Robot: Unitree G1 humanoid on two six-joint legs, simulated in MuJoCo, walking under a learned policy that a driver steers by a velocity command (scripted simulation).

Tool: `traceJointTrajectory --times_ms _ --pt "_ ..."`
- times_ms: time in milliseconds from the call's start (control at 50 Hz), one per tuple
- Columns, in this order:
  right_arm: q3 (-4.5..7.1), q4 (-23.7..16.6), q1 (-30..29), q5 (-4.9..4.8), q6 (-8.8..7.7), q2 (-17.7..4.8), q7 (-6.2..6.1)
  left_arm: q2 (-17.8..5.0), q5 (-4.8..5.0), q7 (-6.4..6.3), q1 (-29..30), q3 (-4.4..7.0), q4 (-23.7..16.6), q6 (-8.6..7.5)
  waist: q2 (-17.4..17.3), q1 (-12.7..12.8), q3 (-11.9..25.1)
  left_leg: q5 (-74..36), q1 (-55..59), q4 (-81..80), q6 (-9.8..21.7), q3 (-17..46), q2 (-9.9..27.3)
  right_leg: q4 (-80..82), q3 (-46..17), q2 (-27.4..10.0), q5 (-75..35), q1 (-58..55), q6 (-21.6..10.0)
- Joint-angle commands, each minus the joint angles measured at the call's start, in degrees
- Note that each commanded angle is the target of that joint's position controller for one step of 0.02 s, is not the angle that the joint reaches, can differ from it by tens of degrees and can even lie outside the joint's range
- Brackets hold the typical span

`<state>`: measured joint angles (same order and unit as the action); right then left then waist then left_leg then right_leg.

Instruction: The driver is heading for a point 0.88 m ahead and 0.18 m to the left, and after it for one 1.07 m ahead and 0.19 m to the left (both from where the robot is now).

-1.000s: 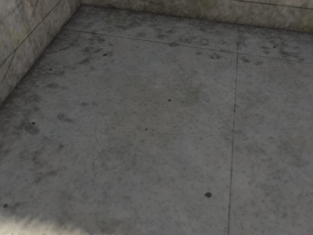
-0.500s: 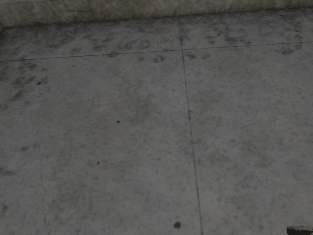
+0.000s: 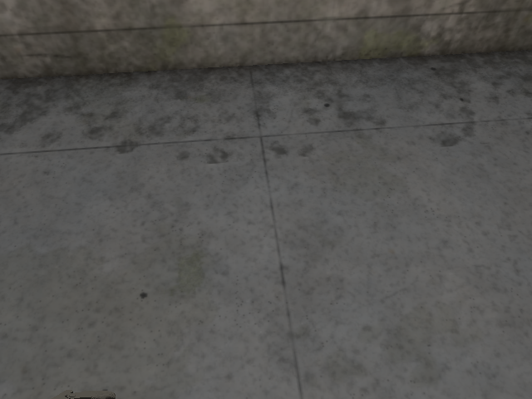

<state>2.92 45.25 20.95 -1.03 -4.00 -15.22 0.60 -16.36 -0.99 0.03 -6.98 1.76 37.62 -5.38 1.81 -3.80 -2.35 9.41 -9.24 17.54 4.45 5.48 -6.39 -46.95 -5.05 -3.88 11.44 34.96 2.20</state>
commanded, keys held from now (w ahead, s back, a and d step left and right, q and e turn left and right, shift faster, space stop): w+q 0.36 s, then q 0.52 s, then e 0.12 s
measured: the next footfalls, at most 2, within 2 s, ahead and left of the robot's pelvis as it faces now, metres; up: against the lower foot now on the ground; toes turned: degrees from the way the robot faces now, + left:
right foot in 0.20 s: +0.29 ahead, -0.14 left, +0.00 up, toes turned +11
left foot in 0.66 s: +0.45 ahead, +0.15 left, +0.00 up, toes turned +25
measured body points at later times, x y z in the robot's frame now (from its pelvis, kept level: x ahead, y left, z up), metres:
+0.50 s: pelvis +0.27 -0.04 +0.00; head +0.30 -0.03 +0.45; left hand +0.23 +0.26 -0.12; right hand +0.53 -0.24 -0.09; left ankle +0.35 +0.14 -0.69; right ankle +0.25 -0.15 -0.75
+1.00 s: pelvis +0.40 +0.02 -0.02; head +0.43 +0.05 +0.43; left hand +0.38 +0.34 -0.12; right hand +0.69 -0.13 -0.10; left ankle +0.42 +0.14 -0.75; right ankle +0.53 -0.09 -0.72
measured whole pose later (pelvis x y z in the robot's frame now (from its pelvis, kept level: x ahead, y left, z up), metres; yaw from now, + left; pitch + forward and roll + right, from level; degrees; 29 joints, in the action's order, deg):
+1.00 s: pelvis +0.40 +0.02 -0.02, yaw +33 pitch +2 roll +0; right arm 3.6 35.5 9.1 0.8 2.0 -17.2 -0.8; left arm -17.5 -0.3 -1.2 -7.8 2.2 42.0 0.2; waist 1.1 -1.2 -2.4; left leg 7.3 -22.7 28.4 3.2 6.3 -6.5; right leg -46.3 -4.4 -2.2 17.6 29.0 4.6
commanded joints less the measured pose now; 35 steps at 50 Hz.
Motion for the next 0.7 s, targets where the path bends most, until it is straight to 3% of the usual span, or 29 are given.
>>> traceJointTrajectory --times_ms 20,80,120,160,180,200,220,240,260,280,300,340,360,420,500,560,600,620,640,660,680,700 --pt "2.86 -4.2 -2.1 -0.50 -0.31 -10.9 -1.14 -2.7 0.32 0.29 4.3 0.42 -4.3 -0.99 -5.8 0.7 1.4 -10.2 -6.5 -6.0 8.4 10.2 11.5 11.0 2.2 3.1 -12.3 -7.5 1.6" --pt "2.86 -3.3 1.1 -0.97 0.57 -10.7 -1.47 -4.0 1.15 0.74 7.8 0.96 -5.3 -1.39 -6.4 -0.3 1.9 -6.0 -4.4 -3.0 7.0 13.3 12.5 16.3 0.8 4.7 -15.0 -10.8 1.4" --pt "2.95 -3.3 1.3 -0.98 1.01 -10.6 -1.67 -5.6 1.46 0.81 7.7 1.75 -5.5 -1.67 -7.3 0.7 2.2 -3.8 -1.5 0.1 5.8 16.7 13.8 18.7 -0.4 4.5 -11.9 -12.7 0.3" --pt "2.88 -3.9 0.1 -0.75 1.41 -9.8 -1.67 -7.1 1.52 0.58 2.7 2.82 -4.3 -2.00 -8.1 4.0 3.5 -5.2 -1.5 5.3 4.0 17.7 13.0 21.7 0.4 4.1 -8.9 -20.1 -2.1" --pt "2.20 -4.5 -0.4 -0.34 1.33 -7.9 -1.47 -8.8 0.98 0.16 -2.9 3.71 -3.4 -2.18 -7.1 7.0 7.5 -6.4 -3.8 13.1 2.3 15.5 10.2 22.2 -1.1 1.2 -7.4 -29.3 -4.3" --pt "0.87 -5.8 0.3 0.96 1.13 -4.1 -1.31 -12.3 0.39 -0.39 -12.1 4.64 -2.6 -1.99 0.3 10.2 15.9 4.7 -11.0 29.8 0.1 10.1 6.2 21.3 -11.2 -9.4 -3.6 -43.5 -8.0" --pt "-0.10 -7.5 8.5 -0.97 0.50 -1.5 -1.25 -16.1 0.10 0.06 -15.1 5.53 -0.5 -0.99 18.7 6.2 21.0 25.9 -29.4 46.5 -2.6 3.5 0.7 26.9 -37.3 -20.9 8.4 -56.3 -17.3" --pt "1.06 -5.9 7.2 -1.88 0.64 -7.5 -1.56 -10.5 0.90 0.38 -13.6 4.59 -1.0 -0.77 11.7 7.4 15.9 22.9 -35.9 53.9 -3.4 4.6 5.6 29.5 -40.0 -20.4 19.2 -52.4 -16.7" --pt "1.88 -6.5 1.1 -1.42 1.00 -10.2 -1.54 -7.1 1.05 0.23 -11.3 3.65 -1.3 -0.66 5.9 8.6 9.0 17.2 -36.8 55.4 -3.7 3.7 7.3 30.1 -29.9 -17.5 16.0 -45.9 -14.2" --pt "1.97 -6.9 -1.6 -0.73 1.29 -9.6 -1.58 -6.0 0.60 0.33 -8.5 3.13 -1.3 -0.55 2.3 7.5 5.6 13.1 -34.7 54.3 -4.2 2.5 9.1 31.0 -22.3 -14.7 7.5 -39.6 -13.0" --pt "2.13 -7.6 -3.4 -0.19 1.41 -8.9 -1.39 -4.8 0.38 0.40 -6.8 2.77 -0.8 -0.44 2.5 6.5 3.0 10.5 -33.7 51.9 -4.5 2.4 10.4 32.3 -17.2 -12.5 1.7 -35.4 -12.5" --pt "1.97 -8.3 -3.6 -0.67 2.03 -6.7 -0.71 -4.2 0.13 0.32 -5.7 2.70 0.1 -0.82 4.9 5.0 1.7 7.9 -30.4 49.4 -4.6 1.2 12.1 35.1 -9.8 -10.1 -4.3 -30.5 -12.0" --pt "1.72 -8.6 -4.1 -0.67 2.33 -5.6 -0.52 -4.5 0.42 0.35 -5.9 2.87 0.7 -1.10 4.6 4.8 1.5 7.2 -30.4 48.4 -4.9 0.6 12.4 36.0 -7.5 -10.1 -6.8 -29.7 -12.5" --pt "1.32 -10.7 -7.3 0.28 2.77 -4.4 -0.36 -7.1 0.56 -0.01 -4.6 3.74 2.1 -1.11 2.7 3.9 0.1 3.7 -30.8 40.4 -6.5 -0.9 12.1 35.5 0.1 -10.5 -28.0 -28.5 -13.5" --pt "0.70 -11.8 -12.1 0.38 2.28 -3.5 1.25 -9.2 1.03 -1.08 -4.1 4.16 3.5 0.40 2.5 5.5 1.8 -10.0 -23.0 25.1 -5.9 -5.3 10.2 33.7 9.5 -8.0 -33.9 -27.9 -11.3" --pt "1.35 -13.7 -15.1 0.32 2.54 -5.0 2.56 -10.9 2.17 -1.41 -5.4 4.59 4.7 1.23 2.7 5.8 2.7 -9.5 -20.7 19.3 -3.9 -6.2 9.1 30.2 10.8 -9.5 -34.1 -31.8 -10.1" --pt "2.42 -14.3 -13.8 0.71 2.84 -7.2 2.96 -12.2 3.11 -1.70 -4.7 5.12 4.6 1.78 3.4 4.1 4.2 -4.5 -17.2 17.1 -1.9 -7.6 7.2 24.3 11.4 -10.3 -40.2 -33.7 -9.0" --pt "3.24 -13.7 -10.4 0.83 2.95 -8.6 2.90 -12.4 3.54 -1.87 -4.3 5.28 4.4 2.07 3.1 2.1 5.8 -4.0 -12.7 14.7 -0.5 -8.5 5.5 18.4 12.3 -9.6 -42.8 -33.5 -8.0" --pt "4.59 -12.0 -4.2 0.88 2.95 -10.9 2.34 -11.1 3.48 -1.90 -4.4 4.88 4.2 2.32 0.9 -1.0 8.9 -8.8 -3.9 10.2 1.4 -9.0 3.4 8.4 13.9 -6.9 -40.0 -31.0 -6.1" --pt "5.86 -12.0 0.0 0.76 3.27 -15.4 0.91 -8.8 1.35 -1.58 -7.8 3.90 3.5 2.16 -7.6 -2.1 13.0 -30.7 9.9 9.6 5.5 1.8 11.1 -7.7 14.7 -2.9 -18.9 -19.1 -2.4" --pt "5.71 -14.5 -3.8 2.00 3.24 -20.6 0.07 -3.5 -1.48 -0.58 -15.0 1.78 1.9 1.86 -19.4 4.9 20.5 -49.0 25.7 12.5 18.8 27.7 27.6 -28.7 9.9 6.9 30.8 0.9 1.5" --pt "4.82 -15.9 -3.4 1.72 3.28 -15.9 0.50 -9.1 -0.05 0.17 -11.9 2.50 2.9 1.77 -11.0 -0.3 28.7 -35.3 24.8 7.7 20.6 31.1 27.8 -33.3 -1.0 5.7 28.0 1.9 1.0"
